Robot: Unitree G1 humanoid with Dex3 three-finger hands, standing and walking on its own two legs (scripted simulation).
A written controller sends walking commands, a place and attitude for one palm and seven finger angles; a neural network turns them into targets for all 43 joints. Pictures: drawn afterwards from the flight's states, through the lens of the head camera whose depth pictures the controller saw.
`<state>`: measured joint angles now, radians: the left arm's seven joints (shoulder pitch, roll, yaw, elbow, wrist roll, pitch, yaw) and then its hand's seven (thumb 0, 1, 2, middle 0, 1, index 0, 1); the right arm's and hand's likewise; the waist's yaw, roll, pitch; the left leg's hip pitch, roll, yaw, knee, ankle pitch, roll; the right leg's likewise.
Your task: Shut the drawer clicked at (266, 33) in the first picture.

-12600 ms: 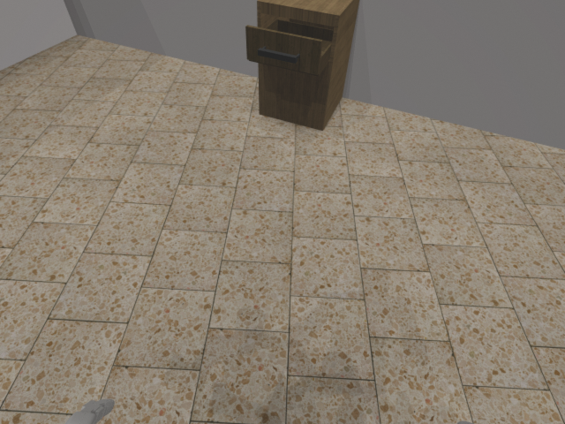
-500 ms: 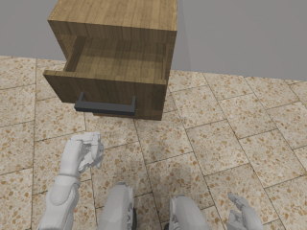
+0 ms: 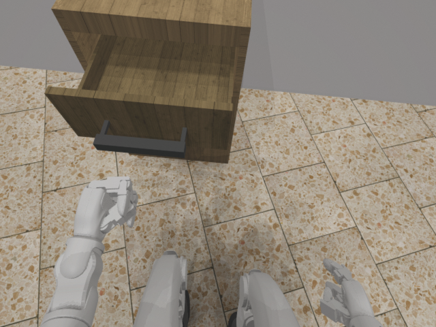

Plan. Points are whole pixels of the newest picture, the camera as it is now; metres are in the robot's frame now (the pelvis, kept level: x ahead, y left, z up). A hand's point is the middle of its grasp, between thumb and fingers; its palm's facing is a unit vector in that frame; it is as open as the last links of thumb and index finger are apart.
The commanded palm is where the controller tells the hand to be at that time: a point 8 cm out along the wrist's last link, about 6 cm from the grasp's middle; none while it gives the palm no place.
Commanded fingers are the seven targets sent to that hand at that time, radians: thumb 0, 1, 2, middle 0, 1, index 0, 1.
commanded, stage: bring the fist close to the handle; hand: left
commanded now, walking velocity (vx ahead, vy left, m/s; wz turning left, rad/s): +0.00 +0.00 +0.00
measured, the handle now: (143, 137) +0.50 +0.20 -0.07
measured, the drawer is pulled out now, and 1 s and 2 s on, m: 0.19 0.19 0.13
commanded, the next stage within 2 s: push the drawer shut in 1.14 s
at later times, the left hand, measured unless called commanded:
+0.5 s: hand (145, 193) +0.36 +0.16 -0.05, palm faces -0.08 -1.00 -0.05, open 3.3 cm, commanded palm +0.35 +0.21 -0.04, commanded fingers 0.00 0.90 0.90 -1.40 -1.60 -1.40 -1.60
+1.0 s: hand (150, 185) +0.38 +0.16 -0.07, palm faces -0.07 -1.00 -0.06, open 3.3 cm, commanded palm +0.38 +0.21 -0.07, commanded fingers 0.00 0.90 0.90 -1.40 -1.60 -1.40 -1.60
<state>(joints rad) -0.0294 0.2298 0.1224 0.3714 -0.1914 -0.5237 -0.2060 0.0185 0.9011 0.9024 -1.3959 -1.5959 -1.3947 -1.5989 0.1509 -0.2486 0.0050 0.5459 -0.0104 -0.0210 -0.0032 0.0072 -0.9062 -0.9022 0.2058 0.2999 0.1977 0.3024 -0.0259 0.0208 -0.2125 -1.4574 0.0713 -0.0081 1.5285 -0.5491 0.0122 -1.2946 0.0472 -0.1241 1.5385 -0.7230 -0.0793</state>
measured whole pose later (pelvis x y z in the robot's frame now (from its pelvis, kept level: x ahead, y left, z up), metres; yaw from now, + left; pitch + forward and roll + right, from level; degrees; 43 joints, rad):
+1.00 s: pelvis -0.02 +0.01 -0.06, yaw -3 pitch +34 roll -4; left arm -0.36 0.27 0.18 0.56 -0.15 -0.51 -0.16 0.02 0.90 0.90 -1.39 -1.60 -1.39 -1.60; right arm 0.16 -0.26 0.02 0.58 -0.02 0.07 0.02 0.01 -0.91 -0.90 0.21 0.30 0.20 0.30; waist -0.06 0.04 -0.22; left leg -1.76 0.09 -0.01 1.74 -0.57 0.04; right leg -1.59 0.05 -0.12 1.76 -0.75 -0.07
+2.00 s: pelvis -0.03 +0.01 -0.08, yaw -4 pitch +34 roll -6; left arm -0.77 0.40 0.29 0.96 -0.08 -0.54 -0.16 -0.02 0.85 0.93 -1.40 -1.60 -1.40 -1.60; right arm 0.21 -0.26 0.04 0.63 -0.05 0.09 0.01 0.00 -0.91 -0.90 0.21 0.30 0.20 0.30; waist -0.13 0.04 -0.20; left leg -1.84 0.09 -0.03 1.79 -0.56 0.04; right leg -1.67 0.06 -0.15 1.80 -0.74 -0.07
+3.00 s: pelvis -0.02 +0.01 -0.10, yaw -7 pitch +39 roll -8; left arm -1.18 0.68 0.42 1.15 0.03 -0.37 -0.19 -0.01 0.82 0.90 -1.40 -1.60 -1.40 -1.60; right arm 0.27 -0.25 0.10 0.60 -0.08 0.14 0.03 0.00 -0.91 -0.90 0.21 0.30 0.20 0.30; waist -0.25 0.04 -0.14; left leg -1.97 0.12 -0.07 1.85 -0.58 0.03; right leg -1.79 0.09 -0.17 1.83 -0.74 -0.08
